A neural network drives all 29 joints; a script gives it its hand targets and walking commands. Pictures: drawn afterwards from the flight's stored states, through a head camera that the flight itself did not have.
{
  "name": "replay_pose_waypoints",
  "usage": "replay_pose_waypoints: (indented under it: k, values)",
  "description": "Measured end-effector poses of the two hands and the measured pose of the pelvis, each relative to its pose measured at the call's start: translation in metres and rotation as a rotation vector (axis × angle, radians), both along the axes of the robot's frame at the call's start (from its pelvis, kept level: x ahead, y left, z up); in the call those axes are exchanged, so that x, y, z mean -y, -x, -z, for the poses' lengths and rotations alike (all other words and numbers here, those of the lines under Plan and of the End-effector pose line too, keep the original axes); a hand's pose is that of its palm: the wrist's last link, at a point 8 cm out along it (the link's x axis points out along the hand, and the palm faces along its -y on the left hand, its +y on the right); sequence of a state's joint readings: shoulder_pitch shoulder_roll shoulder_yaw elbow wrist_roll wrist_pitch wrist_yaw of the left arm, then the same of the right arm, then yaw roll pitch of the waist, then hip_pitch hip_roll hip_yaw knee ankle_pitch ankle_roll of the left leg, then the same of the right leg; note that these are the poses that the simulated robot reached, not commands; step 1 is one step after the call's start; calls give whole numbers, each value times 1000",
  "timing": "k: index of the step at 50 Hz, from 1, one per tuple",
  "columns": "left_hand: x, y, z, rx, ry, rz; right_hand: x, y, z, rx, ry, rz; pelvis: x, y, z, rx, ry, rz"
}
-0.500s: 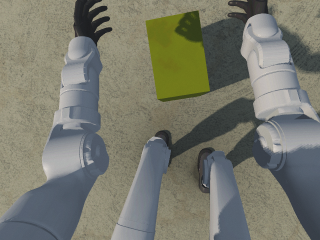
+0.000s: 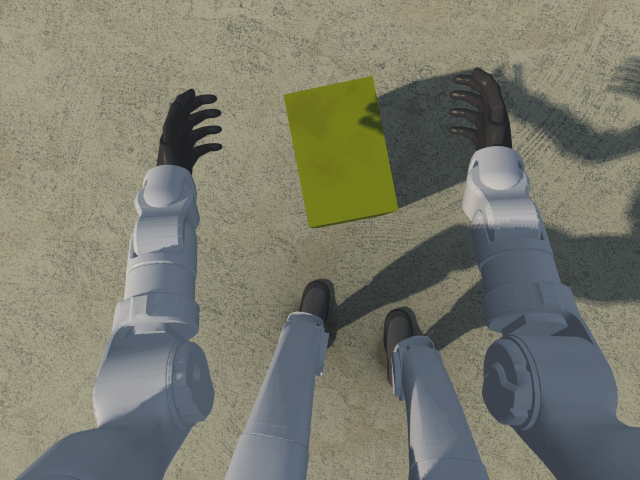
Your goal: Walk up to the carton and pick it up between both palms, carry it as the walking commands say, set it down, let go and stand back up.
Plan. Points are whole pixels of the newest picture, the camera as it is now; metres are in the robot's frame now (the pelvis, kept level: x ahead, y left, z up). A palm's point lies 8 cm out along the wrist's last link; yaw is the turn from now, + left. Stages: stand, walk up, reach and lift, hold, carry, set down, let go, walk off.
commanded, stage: let go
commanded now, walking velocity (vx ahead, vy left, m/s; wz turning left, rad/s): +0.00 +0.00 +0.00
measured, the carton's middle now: (340, 164) +0.49 +0.07 -0.56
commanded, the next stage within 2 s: stand in 1.18 s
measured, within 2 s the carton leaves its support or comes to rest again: neither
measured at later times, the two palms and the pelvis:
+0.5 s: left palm (131, 346) +0.23 +0.23 -0.01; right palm out of the picture +0.29 -0.21 -0.02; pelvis +0.04 -0.01 +0.07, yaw +2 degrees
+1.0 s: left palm (133, 354) +0.23 +0.21 +0.01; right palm out of the picture +0.24 -0.25 +0.01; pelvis +0.07 -0.02 +0.08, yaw +2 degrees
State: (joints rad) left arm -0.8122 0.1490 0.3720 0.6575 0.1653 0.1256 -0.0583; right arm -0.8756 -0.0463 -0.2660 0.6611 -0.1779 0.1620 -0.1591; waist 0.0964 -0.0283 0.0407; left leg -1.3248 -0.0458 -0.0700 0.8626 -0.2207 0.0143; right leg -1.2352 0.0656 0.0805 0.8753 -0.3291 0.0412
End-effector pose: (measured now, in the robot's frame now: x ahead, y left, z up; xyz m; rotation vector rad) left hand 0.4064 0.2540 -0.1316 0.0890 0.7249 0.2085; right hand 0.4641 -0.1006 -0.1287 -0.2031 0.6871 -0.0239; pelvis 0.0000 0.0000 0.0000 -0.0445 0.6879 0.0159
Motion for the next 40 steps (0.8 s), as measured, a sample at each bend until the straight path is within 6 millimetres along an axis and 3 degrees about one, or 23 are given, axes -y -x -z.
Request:
replay_pose_waypoints:
  k: [11, 20, 25, 31, 40]
  values:
    - [-13, 82, -64, -58, -24, 75, 26, 75, -51, -27, 7, -1, -5, -21, -34, 167, -17, -13]
    - [13, 152, -104, -70, -10, 92, 79, 138, -94, -50, 8, 5, 4, -34, -58, 369, -37, -18]
    - [28, 181, -120, -77, -1, 94, 112, 172, -112, -67, 16, 6, 13, -41, -68, 488, -50, -13]
    - [39, 197, -135, -77, -2, 102, 140, 206, -127, -84, 23, 7, 23, -51, -75, 606, -61, -12]
    - [49, 189, -141, -78, -10, 145, 158, 232, -137, -105, 14, 32, 30, -61, -77, 716, -69, -9]
